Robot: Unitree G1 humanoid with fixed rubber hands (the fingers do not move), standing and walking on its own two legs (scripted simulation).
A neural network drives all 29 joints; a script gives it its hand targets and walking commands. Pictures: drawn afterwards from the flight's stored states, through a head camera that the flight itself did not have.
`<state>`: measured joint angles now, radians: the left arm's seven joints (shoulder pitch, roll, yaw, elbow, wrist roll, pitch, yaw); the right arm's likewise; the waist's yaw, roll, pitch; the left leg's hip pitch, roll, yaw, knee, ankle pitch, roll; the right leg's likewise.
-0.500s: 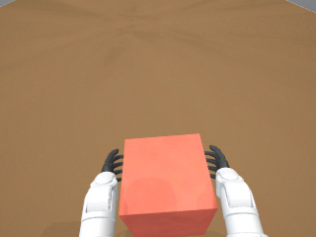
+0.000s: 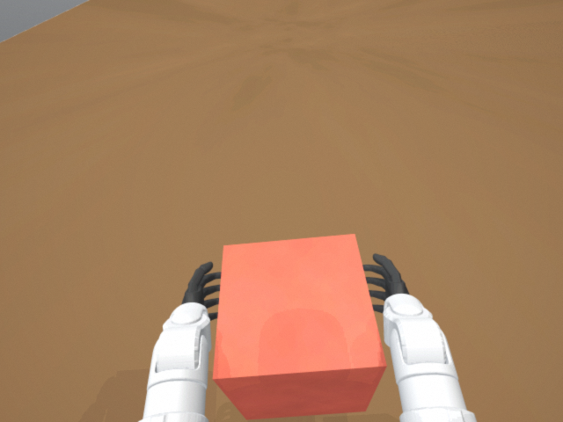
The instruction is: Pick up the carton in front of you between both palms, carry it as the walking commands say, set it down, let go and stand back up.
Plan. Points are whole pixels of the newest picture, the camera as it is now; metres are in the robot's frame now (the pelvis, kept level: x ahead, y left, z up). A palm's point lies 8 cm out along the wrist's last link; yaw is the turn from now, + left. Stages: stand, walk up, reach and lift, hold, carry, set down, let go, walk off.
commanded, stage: hold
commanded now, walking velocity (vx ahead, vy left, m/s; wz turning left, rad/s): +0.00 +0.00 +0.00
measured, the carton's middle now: (297, 332) +0.29 +0.00 -0.06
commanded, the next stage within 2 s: set down in 0.10 s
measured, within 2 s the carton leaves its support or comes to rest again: neither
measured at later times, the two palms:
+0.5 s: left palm (218, 309) +0.32 +0.13 -0.02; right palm (394, 296) +0.32 -0.17 -0.02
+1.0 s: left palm (240, 337) +0.36 +0.13 -0.22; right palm (376, 335) +0.36 -0.17 -0.23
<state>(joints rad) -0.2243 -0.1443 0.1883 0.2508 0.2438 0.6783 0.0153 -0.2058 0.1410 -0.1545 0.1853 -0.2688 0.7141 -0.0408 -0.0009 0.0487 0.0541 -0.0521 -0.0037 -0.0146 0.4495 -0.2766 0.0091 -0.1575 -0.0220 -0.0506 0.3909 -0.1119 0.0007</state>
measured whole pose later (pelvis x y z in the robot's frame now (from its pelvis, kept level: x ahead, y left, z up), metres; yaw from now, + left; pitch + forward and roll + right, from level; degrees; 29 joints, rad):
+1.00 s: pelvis -0.04 +0.00 -0.15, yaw +2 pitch +35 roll +2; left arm -0.67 -0.11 0.36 0.67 0.14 0.15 0.11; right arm -0.67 0.04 -0.37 0.63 -0.20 0.16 -0.04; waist -0.03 0.06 -0.15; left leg -1.43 -0.08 -0.01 1.36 -0.53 0.00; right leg -1.54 -0.01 0.04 1.28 -0.34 0.01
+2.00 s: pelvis -0.09 -0.01 -0.38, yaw +5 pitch +42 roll +4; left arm -1.25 0.11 0.24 0.91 -0.04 0.14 0.22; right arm -1.26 -0.24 -0.24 0.92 0.00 0.18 -0.10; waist -0.10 0.06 0.18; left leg -2.19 -0.12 0.02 2.13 -0.67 -0.04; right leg -2.34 -0.01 0.06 2.02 -0.41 0.01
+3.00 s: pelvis -0.10 +0.00 -0.41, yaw +5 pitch +37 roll +1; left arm -1.39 0.10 0.35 1.03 0.14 0.13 0.06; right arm -1.39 -0.35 -0.35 1.15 -0.03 0.12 0.04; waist -0.08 0.05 0.29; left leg -2.24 -0.15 -0.01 2.22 -0.64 -0.04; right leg -2.35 -0.04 0.03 2.09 -0.39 0.01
